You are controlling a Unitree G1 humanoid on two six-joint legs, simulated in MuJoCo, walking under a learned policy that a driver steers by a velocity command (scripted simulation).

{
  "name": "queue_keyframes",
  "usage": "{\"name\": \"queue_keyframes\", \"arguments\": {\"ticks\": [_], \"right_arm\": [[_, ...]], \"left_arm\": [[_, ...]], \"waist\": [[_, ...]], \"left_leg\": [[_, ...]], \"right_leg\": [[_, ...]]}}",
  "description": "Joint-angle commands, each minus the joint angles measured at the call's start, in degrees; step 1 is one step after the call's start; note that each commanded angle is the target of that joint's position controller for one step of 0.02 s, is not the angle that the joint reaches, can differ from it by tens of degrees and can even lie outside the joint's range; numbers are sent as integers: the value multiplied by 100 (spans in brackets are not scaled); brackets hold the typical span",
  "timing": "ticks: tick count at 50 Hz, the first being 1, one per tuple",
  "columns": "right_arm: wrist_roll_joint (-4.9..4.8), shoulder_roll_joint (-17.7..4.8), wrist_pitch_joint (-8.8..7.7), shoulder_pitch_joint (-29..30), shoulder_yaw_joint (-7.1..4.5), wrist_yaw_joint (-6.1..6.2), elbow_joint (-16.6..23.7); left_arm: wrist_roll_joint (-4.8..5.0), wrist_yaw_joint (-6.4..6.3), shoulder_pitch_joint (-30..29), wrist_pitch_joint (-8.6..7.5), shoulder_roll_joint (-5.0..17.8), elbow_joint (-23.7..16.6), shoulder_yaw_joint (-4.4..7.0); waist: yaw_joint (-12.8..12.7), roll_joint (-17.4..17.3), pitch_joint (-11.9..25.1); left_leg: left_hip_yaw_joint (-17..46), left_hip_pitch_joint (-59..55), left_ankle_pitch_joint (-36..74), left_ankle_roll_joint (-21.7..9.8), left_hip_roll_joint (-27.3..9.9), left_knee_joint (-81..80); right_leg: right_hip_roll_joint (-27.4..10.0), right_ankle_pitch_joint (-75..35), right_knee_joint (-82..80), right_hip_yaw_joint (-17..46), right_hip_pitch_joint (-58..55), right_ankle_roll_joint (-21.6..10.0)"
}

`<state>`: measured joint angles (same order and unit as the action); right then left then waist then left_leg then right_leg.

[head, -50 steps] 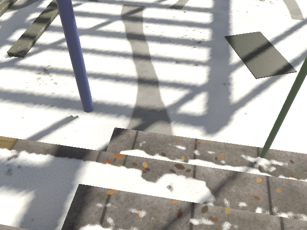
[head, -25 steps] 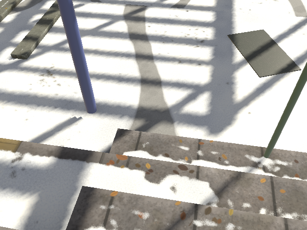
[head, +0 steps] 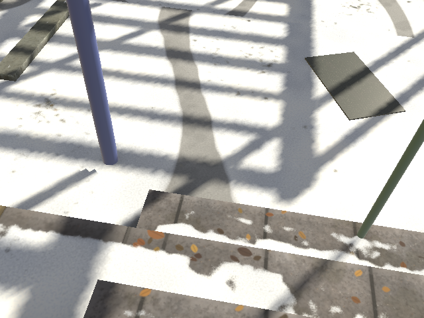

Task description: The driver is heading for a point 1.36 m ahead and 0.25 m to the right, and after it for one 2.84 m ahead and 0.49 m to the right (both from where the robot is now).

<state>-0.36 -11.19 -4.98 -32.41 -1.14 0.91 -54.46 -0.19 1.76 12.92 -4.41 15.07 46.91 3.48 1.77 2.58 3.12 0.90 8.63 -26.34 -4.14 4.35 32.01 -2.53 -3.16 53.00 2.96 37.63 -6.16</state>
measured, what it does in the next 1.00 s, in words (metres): goes down: right foot 0.15 m lower, then left foot 0.15 m lower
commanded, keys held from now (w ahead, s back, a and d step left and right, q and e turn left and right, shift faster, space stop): w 0.68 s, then w+e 0.32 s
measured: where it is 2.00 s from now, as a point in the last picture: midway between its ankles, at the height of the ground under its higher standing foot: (223, 247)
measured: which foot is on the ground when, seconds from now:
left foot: down 0.00-0.20, up 0.22-0.74, down 0.76-1.00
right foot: up 0.00-0.18, down 0.20-0.78, up 0.80-1.00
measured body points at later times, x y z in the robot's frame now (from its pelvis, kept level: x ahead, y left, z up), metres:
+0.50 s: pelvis +0.25 -0.01 -0.15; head +0.25 -0.01 +0.30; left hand +0.21 +0.23 -0.29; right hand +0.38 -0.25 -0.26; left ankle +0.39 +0.18 -0.80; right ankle +0.18 -0.08 -0.87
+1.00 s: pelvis +0.52 +0.09 -0.28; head +0.53 +0.10 +0.16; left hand +0.59 +0.34 -0.43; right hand +0.51 -0.15 -0.42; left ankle +0.53 +0.18 -1.02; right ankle +0.53 -0.08 -0.90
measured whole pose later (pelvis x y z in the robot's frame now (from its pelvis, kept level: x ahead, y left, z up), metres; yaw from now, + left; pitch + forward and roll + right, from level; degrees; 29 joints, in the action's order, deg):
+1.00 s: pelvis +0.52 +0.09 -0.28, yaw -7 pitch +1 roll +0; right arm 1.3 -9.7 -4.8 -20.8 -1.6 -2.0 -55.4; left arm 1.6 -3.5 19.6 -0.3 13.0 48.3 3.6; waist -0.9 2.7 0.4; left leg -5.3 15.4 -16.2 -3.1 1.2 30.3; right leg -2.7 10.2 77.8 5.7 42.6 -1.3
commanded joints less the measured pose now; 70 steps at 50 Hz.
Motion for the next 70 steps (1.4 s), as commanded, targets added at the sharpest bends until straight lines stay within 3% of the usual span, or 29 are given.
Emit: {"name": "queue_keyframes", "arguments": {"ticks": [1, 6, 8, 10, 11, 12, 15, 16, 18, 21, 22, 26, 29, 36, 38, 40, 41, 42, 43, 45, 46, 48, 51, 53, 56, 60, 64, 68, 70], "right_arm": [[-102, -579, -5, 111, -33, 331, 182], [-216, -601, 83, -164, -50, 305, -90], [-71, -543, 193, 85, -40, 286, -20], [-153, -610, 275, 554, -32, 219, -109], [3, -68, 202, -110, 33, 29, -157], [-137, -301, -18, -821, 57, -94, 48], [-271, -750, -74, 487, -48, -47, 618], [-235, -958, 56, 1014, -159, 57, 638], [-74, -656, 221, 1000, -154, 126, 582], [209, -257, 150, 1409, -127, 103, 883], [151, -222, 145, 1046, -150, 22, 712], [96, -511, 4, 2717, -215, -152, 1291], [146, -294, -69, 3232, -130, -386, 1424], [-57, -448, -53, 3244, -142, -485, 1713], [32, -839, -53, 1508, -363, -413, 1080], [71, -1222, 28, -175, -408, -432, 663], [-142, -1803, 138, -414, -613, -473, 453], [-172, -1549, 238, -282, -575, -419, 298], [58, -932, 206, 503, -365, -347, 540], [227, -621, 37, 1483, -185, -421, 572], [180, -270, -51, 1843, -93, -439, 561], [137, -478, -166, 1965, -150, -330, 489], [233, -641, -128, 1119, -229, -26, 34], [195, -927, -153, 932, -305, -37, -1], [57, -558, -150, 649, -269, -49, -69], [199, -622, -101, 299, -284, 46, -131], [96, -580, 14, 471, -242, 213, 36], [-26, -900, 147, 351, -382, 248, 70], [-49, -951, 210, 227, -390, 199, -30]], "left_arm": [[-205, 164, -1043, -119, -107, -749, -95], [-18, 123, -1135, 54, -191, -1187, -216], [-52, 105, -187, 36, -88, -937, -151], [-24, 79, 1762, -37, 60, -317, -13], [-77, 97, 2882, -57, 225, 181, -36], [34, 85, 2639, 8, 393, 66, -20], [97, -30, 1585, 179, 916, 8, 230], [-6, -32, 782, 42, 349, -252, 5], [50, 27, 237, -179, 75, -226, -164], [-1, -203, 851, -82, 230, 215, -111], [-93, -222, 995, -64, 392, 272, -58], [185, -344, 2050, -69, 155, 622, -101], [115, -475, 1883, 52, 211, 488, -126], [189, -562, 2114, 374, 348, 593, -42], [125, -442, 2273, 392, 299, 737, -58], [339, -217, 3268, 124, -191, 922, -190], [548, -228, 3006, -16, 108, 386, -224], [543, -339, 2112, 29, 190, 96, -180], [502, -508, 1344, 162, 415, 20, -81], [234, -645, 1330, 437, 151, -34, -71], [234, -620, 1523, 468, 247, 58, 62], [174, -572, 1367, 403, 137, -29, 136], [46, -375, 729, 352, -203, -229, 65], [94, -232, 990, 393, -102, -155, 104], [176, -150, 44, 403, 174, -496, 217], [148, 37, -656, 315, 114, -822, 211], [125, 299, -1357, 307, -299, -1020, 33], [242, 349, -1825, 309, -128, -1126, -5], [167, 287, -1177, 255, 123, -839, 98]], "waist": [[56, -649, -810], [213, -613, -733], [-246, -585, -273], [-1269, -233, -103], [-1056, 965, 853], [-635, 1413, 1455], [-266, -222, 536], [7, -908, -234], [416, -700, -1153], [192, 194, -619], [281, 95, -278], [-433, -45, -560], [-615, -58, -742], [-810, -42, -951], [-151, -425, -111], [275, -1883, 1635], [353, -2443, 2482], [422, -1560, 1776], [370, -381, 813], [-210, -285, -174], [-540, -378, -479], [-611, -863, -673], [-350, -972, -238], [-386, -723, -19], [-149, -388, -580], [120, -717, -922], [426, -379, -1064], [787, -565, -1406], [433, -494, -1013]], "left_leg": [[499, 1730, 1379, -197, -531, -604], [747, 1808, 993, -247, -579, 883], [840, 1382, 1956, -223, -503, 2207], [501, 1305, 2438, -21, -227, 5368], [397, 3619, -1877, 70, 385, 7799], [1398, 4727, -1861, -28, 25, 7675], [541, 5892, -430, 314, -630, 7572], [949, 5462, 758, 250, -892, 6340], [897, 4156, 1497, 454, -1194, 4658], [464, 2895, 2760, 524, -1163, 2995], [429, 2744, 3453, 449, -1098, 3218], [799, 4804, 4431, 47, -1193, 1545], [324, 2791, 5943, 153, -809, 16], [577, 2328, 4390, 147, -976, -1649], [146, -212, 4705, 10, -887, -1141], [1420, -4126, 6910, -808, -2546, 1441], [3230, -4274, 3822, -1516, -3430, 289], [3386, -3458, 1420, -1451, -3293, -747], [2931, -1986, 468, -1179, -2940, -1351], [2585, 373, 1774, -1178, -2873, -1393], [1670, 1114, 1752, -643, -2212, -1257], [572, 1589, 2548, -314, -1671, -1612], [431, 489, 3823, -679, -1859, -1363], [658, -2, 3841, -890, -2194, -1094], [557, -665, 2251, -548, -2111, -987], [250, -750, 2729, -318, -2253, -613], [-852, 736, 1000, -6, -1907, -46], [-784, -123, 1516, 129, -2146, 928], [-804, -330, 2792, 134, -2171, 2267]], "right_leg": [[379, -2598, -2019, -431, -953, 55], [533, -2264, -2505, -370, -1802, 224], [562, -1997, -2439, -501, -2501, 281], [-257, -2230, -4159, -135, -3650, -268], [-1002, -4496, -2014, 614, -6401, -703], [-1550, -4596, -1130, 1468, -7218, -1055], [-2476, 1657, -3274, 3877, -5180, -2116], [-2214, 1840, -3649, 3571, -3674, -1768], [-1269, 491, -3565, 2188, -1260, -1189], [-525, -1137, -3486, 1103, -963, -912], [-535, -1213, -3165, 1050, -1225, -911], [-700, 426, -2532, 1505, -3343, -710], [-266, 1842, -2234, 826, -1788, -489], [-382, 1230, -137, 1408, -3034, -421], [54, 1351, 1749, 1099, -2153, -223], [776, 5641, 5968, 1117, 1106, 397], [587, 5050, 6617, 987, 1857, 624], [337, 4305, 6224, 539, 2457, 735], [108, 3263, 5566, 312, 2156, 614], [-122, 2735, 5214, 438, 1215, 541], [-300, 1729, 3872, 908, 819, 358], [-254, 901, 2152, 709, 267, 431], [-246, 427, 867, 640, 441, 524], [-217, 67, 1143, 767, 714, 418], [-240, -473, 616, 1311, 1950, 226], [-109, -856, 263, 1079, 2168, 103], [11, -2714, -1674, 124, 4, 303], [-98, -1965, -2814, -102, 133, 336], [85, -1403, -3120, -439, -825, 139]]}}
